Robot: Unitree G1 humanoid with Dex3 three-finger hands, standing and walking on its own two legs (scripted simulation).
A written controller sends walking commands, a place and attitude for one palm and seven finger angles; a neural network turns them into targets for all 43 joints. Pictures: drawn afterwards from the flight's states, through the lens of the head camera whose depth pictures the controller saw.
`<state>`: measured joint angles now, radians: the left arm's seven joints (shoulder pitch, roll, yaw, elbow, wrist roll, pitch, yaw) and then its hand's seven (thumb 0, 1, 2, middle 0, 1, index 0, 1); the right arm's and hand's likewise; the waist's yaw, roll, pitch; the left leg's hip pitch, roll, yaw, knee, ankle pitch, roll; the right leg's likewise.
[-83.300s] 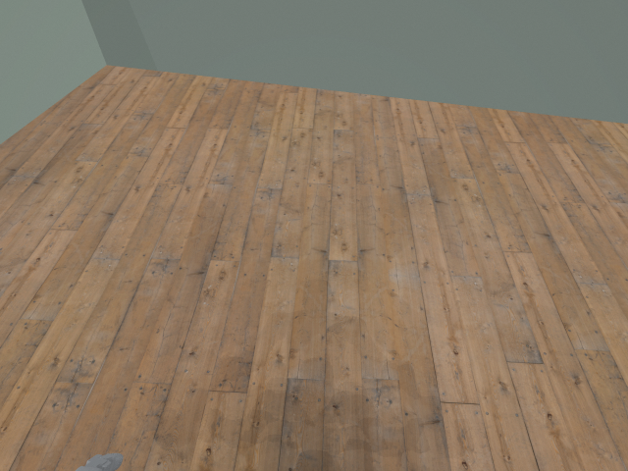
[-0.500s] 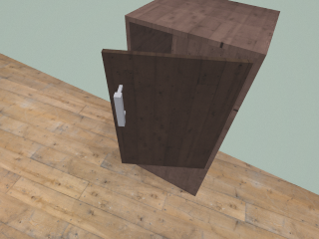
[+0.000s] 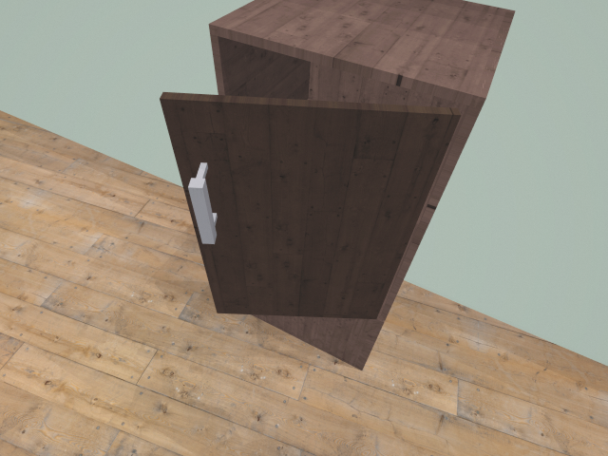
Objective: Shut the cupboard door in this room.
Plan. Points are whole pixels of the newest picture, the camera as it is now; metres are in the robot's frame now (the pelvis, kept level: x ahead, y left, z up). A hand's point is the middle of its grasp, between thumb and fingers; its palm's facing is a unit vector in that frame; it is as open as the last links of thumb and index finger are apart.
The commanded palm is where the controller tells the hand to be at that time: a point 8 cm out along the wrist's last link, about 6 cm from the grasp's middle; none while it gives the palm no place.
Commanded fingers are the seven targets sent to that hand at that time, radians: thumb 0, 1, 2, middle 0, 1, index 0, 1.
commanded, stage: come to a stop and stand still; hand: left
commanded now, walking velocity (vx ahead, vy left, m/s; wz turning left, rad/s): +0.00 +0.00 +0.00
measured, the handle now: (206, 204) +0.47 +0.19 +0.04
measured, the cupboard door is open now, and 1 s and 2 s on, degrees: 26 26 26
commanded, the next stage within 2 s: look again from close up in 0.52 s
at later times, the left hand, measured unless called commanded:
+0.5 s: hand out of the picture +0.03 +0.22 -0.17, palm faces -0.01 -0.96 -0.28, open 7.4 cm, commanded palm none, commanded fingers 0.00 0.90 0.90 -0.20 -0.30 -0.20 -0.30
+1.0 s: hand out of the picture +0.07 +0.21 -0.17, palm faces -0.04 -0.96 -0.26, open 7.4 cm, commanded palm none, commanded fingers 0.00 0.90 0.90 -0.20 -0.30 -0.20 -0.30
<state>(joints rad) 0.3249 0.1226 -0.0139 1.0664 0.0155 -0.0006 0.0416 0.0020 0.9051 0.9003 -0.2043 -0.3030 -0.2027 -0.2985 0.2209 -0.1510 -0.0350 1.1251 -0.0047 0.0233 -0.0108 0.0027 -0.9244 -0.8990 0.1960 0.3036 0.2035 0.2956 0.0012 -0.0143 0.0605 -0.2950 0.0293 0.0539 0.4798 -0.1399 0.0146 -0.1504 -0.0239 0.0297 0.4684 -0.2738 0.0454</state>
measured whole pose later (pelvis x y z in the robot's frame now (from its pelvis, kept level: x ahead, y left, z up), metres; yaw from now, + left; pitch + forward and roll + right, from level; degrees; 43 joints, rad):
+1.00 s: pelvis +0.03 +0.00 +0.00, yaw -1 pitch -1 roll +0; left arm 0.22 0.26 -0.01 1.05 0.02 -0.01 0.02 0.00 0.91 0.90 -0.20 -0.30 -0.20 -0.30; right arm 0.15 -0.25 -0.01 1.07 -0.01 -0.01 0.00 0.00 -0.91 -0.90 0.20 0.30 0.20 0.30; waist 0.00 -0.02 0.05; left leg -0.27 0.03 0.08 0.48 -0.19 0.01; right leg -0.14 -0.03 0.06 0.48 -0.32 0.04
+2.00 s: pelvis +0.00 -0.02 -0.08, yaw +1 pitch +11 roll -3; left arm 0.42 0.27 0.25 -0.03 -0.34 -0.31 -0.32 0.02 0.90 0.90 -0.72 -0.87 -0.72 -0.87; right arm 0.27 -0.19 0.00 0.58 0.03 -0.25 -0.09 0.01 -0.91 -0.90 0.20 0.30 0.21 0.30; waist 0.01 0.04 -0.12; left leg -0.90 0.07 -0.03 1.10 -0.40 -0.01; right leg -0.72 0.01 -0.06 1.09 -0.56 0.00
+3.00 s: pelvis +0.01 -0.02 -0.04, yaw +2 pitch +4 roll -2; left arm 0.35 0.26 0.17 -0.09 -0.30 -0.21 -0.24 0.01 0.90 0.90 -1.30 -1.50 -1.30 -1.50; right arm 0.28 -0.26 0.04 0.55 0.04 -0.24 -0.07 0.01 -0.91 -0.90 0.20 0.30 0.21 0.30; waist 0.01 0.06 -0.07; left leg -0.63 0.05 -0.02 0.88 -0.33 -0.01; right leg -0.46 -0.01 -0.06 0.87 -0.49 0.00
